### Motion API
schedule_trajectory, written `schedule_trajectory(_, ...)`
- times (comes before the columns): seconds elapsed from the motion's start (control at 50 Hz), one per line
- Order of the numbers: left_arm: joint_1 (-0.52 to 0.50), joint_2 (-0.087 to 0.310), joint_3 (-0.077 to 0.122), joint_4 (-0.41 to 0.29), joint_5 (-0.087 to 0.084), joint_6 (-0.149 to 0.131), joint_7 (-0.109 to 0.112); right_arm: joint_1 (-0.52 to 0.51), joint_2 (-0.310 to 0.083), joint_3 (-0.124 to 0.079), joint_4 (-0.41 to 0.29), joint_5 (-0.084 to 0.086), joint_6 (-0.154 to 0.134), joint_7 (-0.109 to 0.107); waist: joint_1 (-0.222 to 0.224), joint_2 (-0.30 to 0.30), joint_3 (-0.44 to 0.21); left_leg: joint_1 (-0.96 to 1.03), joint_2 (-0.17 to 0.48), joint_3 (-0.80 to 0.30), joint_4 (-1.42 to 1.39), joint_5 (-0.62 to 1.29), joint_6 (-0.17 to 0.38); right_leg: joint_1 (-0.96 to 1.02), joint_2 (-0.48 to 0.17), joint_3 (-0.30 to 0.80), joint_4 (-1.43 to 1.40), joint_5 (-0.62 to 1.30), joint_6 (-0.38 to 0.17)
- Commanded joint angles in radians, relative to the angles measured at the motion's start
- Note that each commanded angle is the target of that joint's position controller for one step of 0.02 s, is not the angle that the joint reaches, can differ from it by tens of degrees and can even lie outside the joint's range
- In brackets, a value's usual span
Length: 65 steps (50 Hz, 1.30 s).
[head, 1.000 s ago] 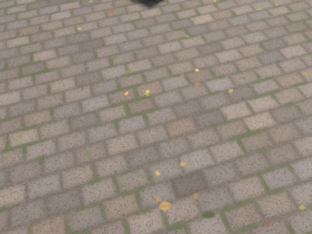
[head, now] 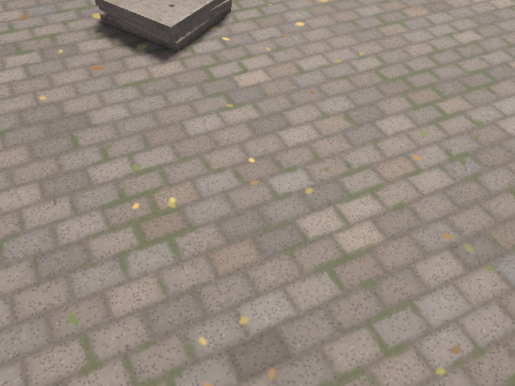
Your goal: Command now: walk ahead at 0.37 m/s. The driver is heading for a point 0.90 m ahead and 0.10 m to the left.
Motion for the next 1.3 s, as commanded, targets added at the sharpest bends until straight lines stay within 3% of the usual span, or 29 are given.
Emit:
schedule_trajectory(0.02, -0.122, 0.111, 0.022, -0.133, -0.025, -0.063, -0.004, 0.115, -0.143, -0.022, -0.019, -0.005, -0.02, -0.004, -0.062, 0.177, 0.106, 0.333, 0.353, -0.607, -0.404, -0.316, 0.196, -0.596, -0.056, 0.043, 0.346, 0.036, -0.034)
schedule_trajectory(0.08, -0.148, 0.094, 0.029, -0.12, 0.008, -0.071, -0.018, 0.094, -0.097, 0.0, -0.031, -0.012, -0.013, -0.005, -0.044, 0.134, 0.09, 0.305, 0.254, -0.368, -0.416, 0.021, 0.122, -0.546, -0.119, -0.004, 0.266, 0.243, -0.032)
schedule_trajectory(0.16, -0.214, 0.042, 0.016, -0.149, 0.012, -0.061, -0.032, 0.151, -0.115, 0.004, -0.018, -0.015, 0.001, -0.019, -0.054, 0.113, 0.074, 0.298, 0.212, -0.214, -0.421, 0.384, 0.128, -0.541, -0.112, -0.067, 0.135, 0.359, 0.016)
schedule_trajectory(0.24, -0.358, 0.007, -0.005, -0.197, 0.004, -0.07, -0.046, 0.181, -0.129, 0.008, -0.016, -0.012, 0.012, -0.037, -0.09, 0.118, 0.115, 0.214, 0.178, -0.127, -0.464, 0.395, 0.112, -0.435, -0.077, -0.116, -0.128, 0.524, 0.029)
schedule_trajectory(0.32, -0.45, 0.016, -0.008, -0.232, -0.004, -0.08, -0.067, 0.235, -0.133, 0.004, 0.004, -0.002, 0.021, -0.039, -0.095, 0.116, 0.152, 0.286, 0.227, -0.119, -0.448, 0.432, 0.122, -0.417, -0.052, -0.113, -0.254, 0.543, -0.002)
schedule_trajectory(0.38, -0.408, 0.06, 0.006, -0.231, -0.001, -0.086, -0.075, 0.216, -0.16, -0.01, -0.002, -0.002, 0.03, -0.042, -0.029, 0.143, 0.087, 0.386, 0.26, -0.107, -0.326, 0.761, 0.099, -0.325, -0.015, -0.119, -0.285, 0.462, -0.056)
schedule_trajectory(0.42, -0.177, 0.127, 0.041, -0.166, 0.0, -0.079, -0.06, 0.188, -0.176, -0.018, -0.014, -0.012, 0.047, -0.045, 0.102, 0.164, -0.081, 0.381, 0.226, -0.072, -0.046, 1.071, 0.069, -0.028, 0.042, -0.159, -0.293, 0.436, -0.112)
schedule_trajectory(0.44, 0.006, 0.163, 0.055, -0.12, 0.007, -0.071, -0.046, 0.176, -0.158, -0.009, -0.033, -0.022, 0.049, -0.047, 0.179, 0.142, -0.206, 0.181, 0.199, -0.071, 0.197, 0.91, 0.046, 0.296, -0.055, -0.059, -0.248, 0.449, -0.161)
schedule_trajectory(0.46, 0.113, 0.257, 0.075, -0.088, 0.031, -0.069, -0.044, 0.311, -0.011, 0.031, -0.056, -0.027, 0.032, -0.033, 0.117, -0.118, -0.389, -0.242, 0.012, -0.053, 0.627, 0.274, -0.018, 0.719, -0.341, 0.427, -0.277, 0.25, -0.331)
schedule_trajectory(0.48, 0.122, 0.166, 0.052, -0.075, 0.025, -0.066, -0.045, 0.296, -0.049, 0.026, -0.03, -0.006, 0.003, -0.021, 0.133, -0.149, -0.456, -0.366, -0.049, -0.196, 0.782, -0.242, -0.011, 0.72, -0.412, 0.709, -0.464, 0.113, -0.357)
schedule_trajectory(0.5, 0.022, 0.128, 0.035, -0.078, 0.016, -0.066, -0.043, 0.168, -0.143, -0.003, -0.082, 0.028, -0.014, -0.014, 0.117, -0.112, -0.234, -0.46, 0.017, -0.187, 0.825, -0.198, 0.003, 0.547, -0.369, 0.56, -0.507, 0.071, -0.294)
schedule_trajectory(0.52, -0.06, 0.105, 0.027, -0.085, 0.014, -0.068, -0.043, 0.09, -0.144, -0.003, -0.107, 0.035, -0.023, -0.017, 0.085, -0.034, -0.11, -0.449, 0.071, -0.153, 0.779, -0.102, 0.009, 0.365, -0.33, 0.413, -0.543, 0.139, -0.263)
schedule_trajectory(0.54, -0.112, 0.081, 0.019, -0.083, 0.021, -0.074, -0.049, 0.06, -0.124, -0.004, -0.112, 0.024, -0.021, -0.022, 0.048, 0.024, -0.034, -0.417, 0.108, -0.132, 0.711, -0.038, 0.003, 0.219, -0.286, 0.307, -0.58, 0.244, -0.245)
schedule_trajectory(0.56, -0.143, 0.061, 0.014, -0.083, 0.031, -0.084, -0.052, 0.085, -0.11, -0.008, -0.106, 0.013, -0.01, -0.027, 0.007, -0.003, -0.016, -0.35, 0.141, -0.139, 0.662, 0.008, -0.002, 0.129, -0.246, 0.228, -0.609, 0.314, -0.229)
schedule_trajectory(0.6, -0.155, 0.059, 0.015, -0.066, 0.027, -0.096, -0.057, 0.129, -0.064, -0.002, -0.095, 0.004, 0.015, -0.03, -0.028, -0.022, -0.01, -0.285, 0.16, -0.131, 0.611, 0.029, -0.022, 0.035, -0.221, 0.16, -0.66, 0.363, -0.241)
schedule_trajectory(0.68, -0.101, 0.106, 0.025, -0.019, 0.026, -0.103, -0.042, -0.001, -0.063, 0.0, -0.152, -0.014, 0.028, -0.037, -0.012, -0.013, 0.054, -0.386, 0.182, -0.114, 0.41, 0.187, -0.069, -0.003, -0.206, 0.069, -0.709, 0.42, -0.251)
schedule_trajectory(0.76, -0.035, 0.137, 0.029, 0.011, 0.015, -0.09, -0.026, -0.158, -0.037, 0.013, -0.196, -0.013, 0.01, -0.021, 0.046, 0.005, 0.068, -0.336, 0.133, -0.064, 0.114, 0.413, -0.074, 0.022, -0.167, -0.019, -0.701, 0.444, -0.205)
schedule_trajectory(0.84, 0.04, 0.156, 0.034, 0.057, 0.001, -0.071, -0.021, -0.26, -0.053, 0.014, -0.24, 0.001, 0.003, -0.001, 0.078, -0.001, 0.078, -0.358, 0.109, -0.075, -0.005, 0.398, -0.055, 0.167, -0.228, -0.001, -0.647, 0.434, -0.193)
schedule_trajectory(0.9, 0.042, 0.17, 0.04, 0.072, 0.001, -0.05, -0.015, -0.25, -0.085, 0.004, -0.256, 0.001, -0.003, 0.012, 0.048, -0.02, 0.055, -0.324, 0.089, -0.073, -0.05, 0.273, -0.015, 0.273, -0.275, 0.023, -0.566, 0.529, -0.165)
schedule_trajectory(0.94, 0.011, 0.166, 0.035, 0.067, 0.006, -0.036, -0.013, -0.072, -0.137, -0.025, -0.208, 0.0, -0.006, 0.009, -0.053, -0.021, -0.052, -0.076, 0.033, -0.018, -0.086, 0.23, 0.029, 0.267, -0.221, -0.026, -0.343, 0.794, -0.127)
schedule_trajectory(0.96, 0.023, 0.122, 0.016, 0.052, 0.021, -0.035, -0.01, 0.104, -0.199, -0.05, -0.165, -0.007, -0.004, 0.0, -0.118, 0.029, -0.195, 0.201, 0.108, -0.091, -0.047, 0.254, 0.076, 0.138, -0.165, -0.072, -0.091, 0.71, -0.094)
schedule_trajectory(0.98, 0.142, 0.011, -0.019, 0.027, 0.027, -0.053, -0.018, 0.19, -0.315, -0.076, -0.151, -0.03, 0.003, -0.005, -0.075, 0.271, -0.332, 0.579, 0.364, -0.537, -0.093, 0.214, 0.241, -0.267, 0.009, -0.124, 0.31, 0.32, -0.006)
schedule_trajectory(1.0, 0.136, 0.046, -0.015, 0.052, 0.018, -0.074, -0.019, 0.2, -0.232, -0.054, -0.15, -0.022, 0.006, 0.0, -0.093, 0.299, -0.391, 0.619, 0.415, -0.758, -0.225, 0.279, 0.285, -0.398, 0.056, 0.021, 0.46, -0.127, 0.006)
schedule_trajectory(1.02, 0.065, 0.136, 0.01, 0.041, -0.009, -0.084, -0.022, 0.121, -0.175, -0.034, -0.165, -0.021, 0.005, 0.0, -0.085, 0.215, -0.251, 0.501, 0.387, -0.592, -0.21, 0.402, 0.239, -0.46, 0.004, 0.052, 0.536, -0.107, -0.003)
schedule_trajectory(1.04, 0.013, 0.133, 0.009, 0.031, -0.01, -0.085, -0.018, 0.04, -0.143, -0.024, -0.184, -0.023, 0.005, 0.0, -0.054, 0.146, -0.171, 0.366, 0.349, -0.433, -0.198, 0.584, 0.212, -0.444, -0.047, 0.02, 0.508, -0.039, -0.003)
schedule_trajectory(1.06, -0.02, 0.123, 0.011, 0.03, 0.006, -0.077, -0.011, -0.022, -0.107, -0.014, -0.187, -0.021, 0.006, 0.003, -0.026, 0.09, -0.107, 0.245, 0.3, -0.322, -0.214, 0.697, 0.188, -0.413, -0.083, -0.003, 0.436, 0.01, 0.006)
schedule_trajectory(1.1, 0.003, 0.091, 0.013, 0.041, 0.016, -0.045, -0.002, -0.066, -0.078, -0.006, -0.18, -0.032, 0.0, 0.006, 0.027, 0.126, -0.087, 0.097, 0.247, -0.219, -0.264, 0.782, 0.163, -0.279, -0.112, -0.012, 0.344, 0.086, 0.019)
schedule_trajectory(1.16, 0.01, 0.043, 0.002, 0.041, 0.025, -0.019, 0.006, -0.09, -0.09, -0.007, -0.154, -0.038, -0.006, -0.004, 0.061, 0.132, -0.089, 0.03, 0.221, -0.123, -0.296, 0.894, 0.183, -0.211, -0.106, -0.024, 0.182, 0.187, 0.047)
schedule_trajectory(1.3, -0.147, 0.058, 0.001, 0.019, 0.026, -0.007, 0.003, -0.055, -0.12, -0.008, -0.082, -0.027, 0.031, -0.025, 0.004, 0.127, -0.086, 0.078, 0.214, -0.093, -0.29, 0.702, 0.157, -0.119, -0.084, -0.038, -0.159, 0.37, 0.04)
